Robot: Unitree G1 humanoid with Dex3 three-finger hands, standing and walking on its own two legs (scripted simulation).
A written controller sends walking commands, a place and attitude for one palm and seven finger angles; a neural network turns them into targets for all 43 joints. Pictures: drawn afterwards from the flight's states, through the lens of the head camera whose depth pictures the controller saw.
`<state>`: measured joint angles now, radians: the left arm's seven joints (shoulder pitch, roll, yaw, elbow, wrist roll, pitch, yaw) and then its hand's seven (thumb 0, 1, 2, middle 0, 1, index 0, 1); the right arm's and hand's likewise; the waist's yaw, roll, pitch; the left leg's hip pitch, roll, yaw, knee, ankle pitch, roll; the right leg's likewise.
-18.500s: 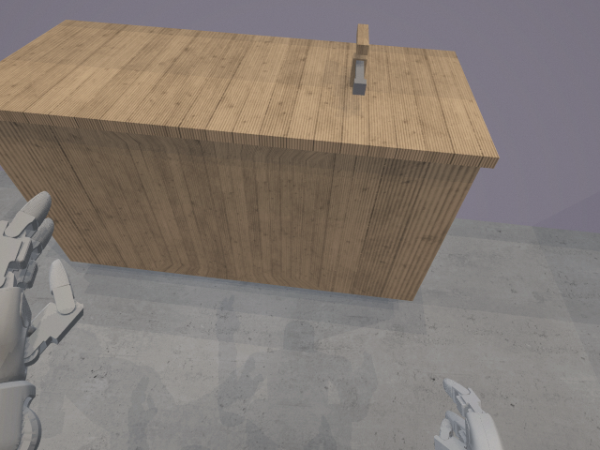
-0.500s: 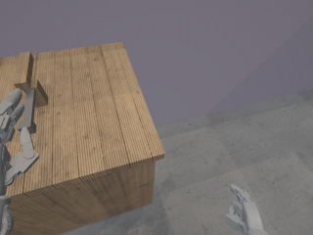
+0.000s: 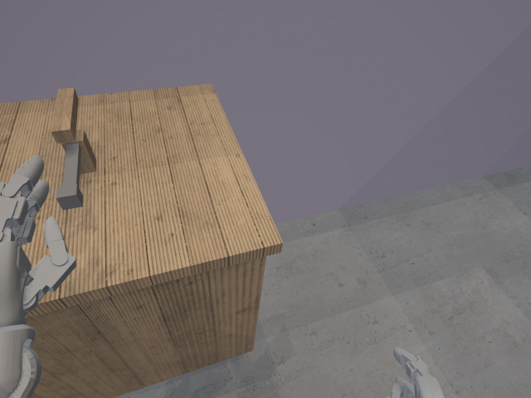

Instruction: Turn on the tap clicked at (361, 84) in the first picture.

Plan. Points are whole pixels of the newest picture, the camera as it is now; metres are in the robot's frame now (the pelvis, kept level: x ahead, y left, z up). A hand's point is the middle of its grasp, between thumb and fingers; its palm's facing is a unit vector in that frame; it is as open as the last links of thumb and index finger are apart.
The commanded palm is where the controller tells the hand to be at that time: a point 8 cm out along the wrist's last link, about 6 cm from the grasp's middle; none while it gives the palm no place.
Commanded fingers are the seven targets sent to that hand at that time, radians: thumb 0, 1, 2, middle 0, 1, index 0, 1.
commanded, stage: come to a stop and stand still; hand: left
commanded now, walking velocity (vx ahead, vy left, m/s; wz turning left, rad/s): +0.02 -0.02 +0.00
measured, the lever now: (70, 197) +0.38 +0.34 +0.08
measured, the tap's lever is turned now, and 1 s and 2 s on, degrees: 0 0 0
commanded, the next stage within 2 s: look again from close up in 0.70 s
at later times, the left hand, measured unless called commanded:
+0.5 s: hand (88, 270) +0.23 +0.23 +0.14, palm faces +0.23 -0.87 -0.44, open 7.4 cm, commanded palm +0.17 +0.27 +0.19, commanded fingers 0.00 0.90 0.90 -0.20 -0.30 -0.20 -0.30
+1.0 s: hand (70, 243) +0.24 +0.25 +0.16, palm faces +0.30 -0.85 -0.43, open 7.4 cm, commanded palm +0.17 +0.29 +0.19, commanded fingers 0.00 0.90 0.90 -0.20 -0.30 -0.20 -0.30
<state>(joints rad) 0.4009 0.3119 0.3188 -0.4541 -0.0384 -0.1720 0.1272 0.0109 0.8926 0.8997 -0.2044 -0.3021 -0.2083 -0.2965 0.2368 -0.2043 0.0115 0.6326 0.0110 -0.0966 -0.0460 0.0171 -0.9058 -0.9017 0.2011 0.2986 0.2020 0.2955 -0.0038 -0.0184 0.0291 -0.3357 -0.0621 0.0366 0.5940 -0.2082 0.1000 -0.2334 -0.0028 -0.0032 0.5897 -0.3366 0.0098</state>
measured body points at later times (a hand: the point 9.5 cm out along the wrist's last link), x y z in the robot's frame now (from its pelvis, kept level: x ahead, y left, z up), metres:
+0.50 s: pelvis +0.00 +0.00 +0.01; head +0.03 +0.02 +0.45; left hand +0.21 +0.27 +0.16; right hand +0.15 -0.24 -0.07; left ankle +0.06 +0.05 -0.73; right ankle -0.06 -0.12 -0.73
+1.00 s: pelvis +0.01 +0.01 +0.01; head +0.05 +0.02 +0.45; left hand +0.22 +0.29 +0.19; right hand +0.18 -0.21 -0.07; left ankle +0.06 +0.05 -0.73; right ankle -0.06 -0.12 -0.73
